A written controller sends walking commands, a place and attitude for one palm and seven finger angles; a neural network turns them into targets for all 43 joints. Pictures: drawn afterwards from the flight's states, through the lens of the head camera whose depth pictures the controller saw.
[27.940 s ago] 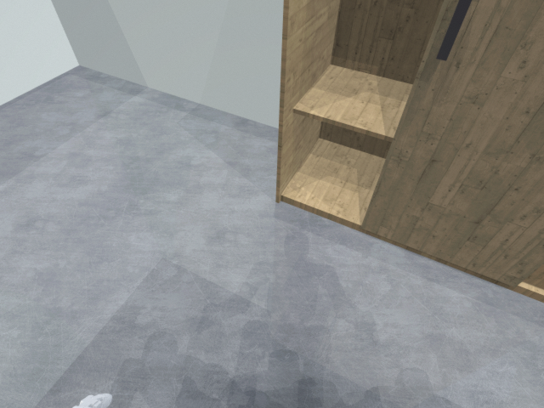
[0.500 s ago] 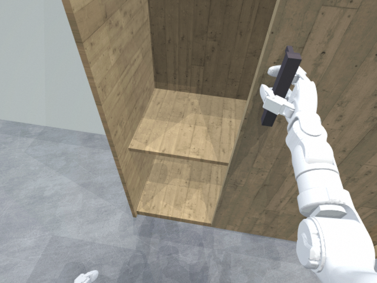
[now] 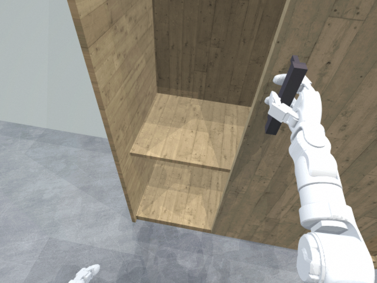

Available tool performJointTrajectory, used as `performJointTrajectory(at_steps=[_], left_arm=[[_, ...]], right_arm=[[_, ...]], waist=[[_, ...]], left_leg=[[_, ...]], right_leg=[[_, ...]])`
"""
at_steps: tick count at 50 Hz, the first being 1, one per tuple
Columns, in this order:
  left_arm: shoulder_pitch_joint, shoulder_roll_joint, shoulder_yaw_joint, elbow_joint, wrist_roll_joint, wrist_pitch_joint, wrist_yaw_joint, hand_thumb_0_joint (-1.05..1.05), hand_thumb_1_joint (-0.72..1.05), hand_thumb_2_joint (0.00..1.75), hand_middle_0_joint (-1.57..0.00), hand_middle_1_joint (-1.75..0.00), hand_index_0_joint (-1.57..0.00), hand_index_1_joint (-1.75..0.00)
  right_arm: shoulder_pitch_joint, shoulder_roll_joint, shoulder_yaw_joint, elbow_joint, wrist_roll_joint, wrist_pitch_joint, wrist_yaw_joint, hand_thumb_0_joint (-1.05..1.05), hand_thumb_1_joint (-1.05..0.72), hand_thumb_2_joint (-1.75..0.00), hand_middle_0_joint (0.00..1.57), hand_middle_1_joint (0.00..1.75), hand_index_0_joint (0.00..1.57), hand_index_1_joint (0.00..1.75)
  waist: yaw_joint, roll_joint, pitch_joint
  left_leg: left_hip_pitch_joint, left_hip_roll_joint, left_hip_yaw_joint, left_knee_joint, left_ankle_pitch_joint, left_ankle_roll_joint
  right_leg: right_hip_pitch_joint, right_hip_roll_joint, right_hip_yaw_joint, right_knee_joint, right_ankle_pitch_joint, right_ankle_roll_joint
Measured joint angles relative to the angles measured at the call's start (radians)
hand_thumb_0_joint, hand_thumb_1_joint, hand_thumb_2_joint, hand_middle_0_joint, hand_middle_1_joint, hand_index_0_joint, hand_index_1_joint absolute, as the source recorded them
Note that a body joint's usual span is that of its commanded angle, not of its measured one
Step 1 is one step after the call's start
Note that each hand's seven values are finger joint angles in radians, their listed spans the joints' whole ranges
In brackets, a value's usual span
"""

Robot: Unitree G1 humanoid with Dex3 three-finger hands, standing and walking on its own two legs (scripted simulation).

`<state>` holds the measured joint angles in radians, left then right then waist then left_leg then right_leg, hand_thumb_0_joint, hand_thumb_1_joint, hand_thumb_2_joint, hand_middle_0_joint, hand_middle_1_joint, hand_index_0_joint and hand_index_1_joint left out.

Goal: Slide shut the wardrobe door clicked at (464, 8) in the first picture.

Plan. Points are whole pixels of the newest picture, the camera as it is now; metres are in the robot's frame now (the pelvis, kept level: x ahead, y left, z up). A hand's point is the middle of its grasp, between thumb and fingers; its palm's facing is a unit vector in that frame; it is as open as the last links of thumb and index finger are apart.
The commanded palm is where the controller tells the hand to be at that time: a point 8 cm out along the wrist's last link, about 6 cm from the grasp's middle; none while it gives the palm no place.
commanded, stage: grip the handle and tug to test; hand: right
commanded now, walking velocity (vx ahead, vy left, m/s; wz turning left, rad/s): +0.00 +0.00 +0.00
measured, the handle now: (282, 96) +0.49 -0.14 +0.18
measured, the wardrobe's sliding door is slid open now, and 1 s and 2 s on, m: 0.41 0.41 0.20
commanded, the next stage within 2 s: tug the door sideways, standing still in 0.30 s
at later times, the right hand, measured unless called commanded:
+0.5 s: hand (276, 109) +0.43 -0.11 +0.19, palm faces +0.01 +1.00 -0.01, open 6.4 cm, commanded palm +0.41 -0.16 +0.19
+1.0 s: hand (272, 108) +0.45 -0.11 +0.18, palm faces +0.12 +0.98 -0.16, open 6.2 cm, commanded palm +0.43 -0.12 +0.19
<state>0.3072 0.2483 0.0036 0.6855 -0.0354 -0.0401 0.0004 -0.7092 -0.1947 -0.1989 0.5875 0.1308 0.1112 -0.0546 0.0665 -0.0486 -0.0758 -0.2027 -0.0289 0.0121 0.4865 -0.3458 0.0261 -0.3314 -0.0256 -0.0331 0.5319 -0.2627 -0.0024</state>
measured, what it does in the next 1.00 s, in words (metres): lifts its left foot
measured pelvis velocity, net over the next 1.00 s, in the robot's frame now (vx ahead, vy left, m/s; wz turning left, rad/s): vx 0.09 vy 0.02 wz -0.16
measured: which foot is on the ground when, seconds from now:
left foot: down 0.00-0.82, up 0.84-1.00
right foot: down 0.00-1.00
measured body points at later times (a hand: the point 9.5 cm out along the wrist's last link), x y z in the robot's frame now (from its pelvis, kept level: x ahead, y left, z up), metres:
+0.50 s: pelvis +0.07 -0.01 +0.01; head +0.07 +0.01 +0.46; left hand +0.23 +0.23 -0.09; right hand +0.42 -0.17 +0.19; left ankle -0.06 +0.10 -0.72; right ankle +0.01 -0.12 -0.73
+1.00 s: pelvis +0.09 +0.02 -0.01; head +0.15 +0.05 +0.44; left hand +0.32 +0.15 -0.13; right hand +0.44 -0.16 +0.19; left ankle +0.16 +0.09 -0.73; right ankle +0.01 -0.12 -0.73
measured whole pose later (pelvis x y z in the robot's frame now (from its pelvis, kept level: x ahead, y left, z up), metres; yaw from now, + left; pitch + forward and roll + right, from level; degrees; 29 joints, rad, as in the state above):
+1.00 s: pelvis +0.09 +0.02 -0.01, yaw -9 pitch -2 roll -2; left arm 0.09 0.14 -0.03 0.58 0.01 0.05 0.01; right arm -0.45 -0.13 0.10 0.03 0.10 0.06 -0.11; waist -0.07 -0.08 0.15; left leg -0.37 0.00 0.02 0.69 -0.29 0.00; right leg -0.09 0.04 0.08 0.52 -0.39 0.01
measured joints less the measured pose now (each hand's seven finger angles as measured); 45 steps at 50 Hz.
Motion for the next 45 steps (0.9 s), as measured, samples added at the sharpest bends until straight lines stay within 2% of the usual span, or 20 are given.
performJointTrajectory(at_steps=[7, 13, 23, 29, 34, 38, 39, 41, 43, 45], left_arm=[[-0.013, -0.002, 0.0, -0.036, -0.002, 0.011, -0.008, 0.01, 0.91, 0.9, -0.2, -0.3, -0.2, -0.3], [-0.03, -0.004, 0.001, -0.059, -0.003, 0.024, -0.014, 0.01, 0.91, 0.9, -0.2, -0.3, -0.2, -0.3], [-0.1, -0.012, -0.018, -0.078, -0.001, 0.051, -0.004, 0.01, 0.91, 0.9, -0.2, -0.3, -0.2, -0.3], [-0.135, -0.006, -0.016, -0.055, 0.0, 0.053, 0.009, 0.01, 0.91, 0.9, -0.2, -0.3, -0.2, -0.3], [-0.169, -0.01, -0.008, -0.039, 0.01, 0.058, 0.002, 0.01, 0.91, 0.9, -0.2, -0.3, -0.2, -0.3], [-0.172, -0.021, -0.003, -0.032, 0.019, 0.07, -0.013, 0.01, 0.91, 0.9, -0.2, -0.3, -0.2, -0.3], [-0.172, -0.024, -0.009, -0.041, 0.022, 0.076, -0.009, 0.01, 0.91, 0.9, -0.2, -0.3, -0.2, -0.3], [-0.185, -0.037, -0.022, -0.057, 0.031, 0.086, 0.001, 0.01, 0.91, 0.9, -0.2, -0.3, -0.2, -0.3], [-0.202, -0.056, -0.026, -0.079, 0.045, 0.094, 0.0, 0.01, 0.91, 0.9, -0.2, -0.3, -0.2, -0.3], [-0.21, -0.073, -0.019, -0.096, 0.05, 0.094, -0.002, 0.01, 0.91, 0.9, -0.2, -0.3, -0.2, -0.3]], right_arm=[[0.11, 0.005, -0.008, -0.148, 0.011, 0.04, 0.0, 0.01, -0.71, -0.76, 0.34, 1.4, 0.32, 1.4], [0.228, 0.018, 0.014, -0.332, 0.017, 0.095, -0.006, 0.01, -0.72, -0.75, 0.3, 1.4, 0.27, 1.39], [0.412, 0.031, 0.07, -0.617, 0.043, 0.189, -0.001, 0.01, -0.71, -0.75, 0.29, 1.38, 0.25, 1.33], [0.385, 0.081, 0.165, -0.658, 0.029, 0.248, -0.034, 0.02, -0.68, -0.79, 0.34, 1.37, 0.31, 1.35], [0.326, 0.134, 0.238, -0.65, -0.001, 0.262, -0.081, 0.02, -0.7, -0.84, 0.4, 1.38, 0.37, 1.38], [0.31, 0.168, 0.299, -0.634, -0.019, 0.246, -0.091, 0.01, -0.69, -0.84, 0.43, 1.39, 0.39, 1.39], [0.305, 0.16, 0.315, -0.627, -0.017, 0.232, -0.085, 0.01, -0.68, -0.84, 0.43, 1.39, 0.39, 1.39], [0.308, 0.128, 0.337, -0.611, -0.018, 0.163, -0.07, -0.04, -0.65, -0.8, 0.46, 1.39, 0.37, 1.4], [0.312, 0.1, 0.338, -0.603, -0.026, 0.087, -0.058, -0.08, -0.65, -0.78, 0.49, 1.39, 0.34, 1.4], [0.293, 0.084, 0.34, -0.583, -0.03, 0.028, -0.057, -0.11, -0.65, -0.78, 0.52, 1.39, 0.31, 1.4]], waist=[[0.006, -0.002, -0.01], [-0.001, -0.002, -0.011], [-0.036, 0.0, -0.019], [-0.081, -0.003, -0.006], [-0.098, -0.007, 0.003], [-0.099, -0.015, 0.009], [-0.099, -0.015, 0.019], [-0.107, -0.016, 0.047], [-0.12, -0.022, 0.077], [-0.126, -0.026, 0.109]], left_leg=[[0.029, 0.0, -0.016, -0.02, -0.001, -0.002], [0.056, 0.003, -0.016, -0.029, 0.01, -0.009], [0.111, 0.012, 0.013, -0.043, 0.021, -0.013], [0.138, 0.019, 0.056, -0.028, 0.048, -0.012], [0.134, 0.021, 0.072, -0.005, 0.036, -0.012], [0.131, 0.023, 0.075, 0.024, 0.061, -0.014], [0.13, 0.023, 0.067, 0.039, 0.069, -0.018], [0.086, 0.023, 0.038, 0.132, 0.09, -0.032], [-0.009, 0.008, 0.001, 0.307, 0.037, -0.043], [-0.102, 0.004, -0.005, 0.433, -0.029, -0.039]], right_leg=[[0.036, -0.002, -0.016, -0.022, -0.011, 0.0], [0.073, -0.001, -0.022, -0.04, -0.015, -0.006], [0.138, 0.004, -0.01, -0.06, -0.039, -0.007], [0.15, 0.017, 0.038, -0.047, -0.032, -0.011], [0.136, 0.032, 0.082, -0.041, -0.054, -0.008], [0.121, 0.047, 0.099, -0.031, -0.03, -0.012], [0.123, 0.051, 0.101, -0.03, -0.021, -0.019], [0.136, 0.054, 0.097, -0.04, -0.009, -0.04], [0.17, 0.049, 0.094, -0.085, -0.026, -0.046], [0.198, 0.048, 0.102, -0.115, -0.066, -0.019]])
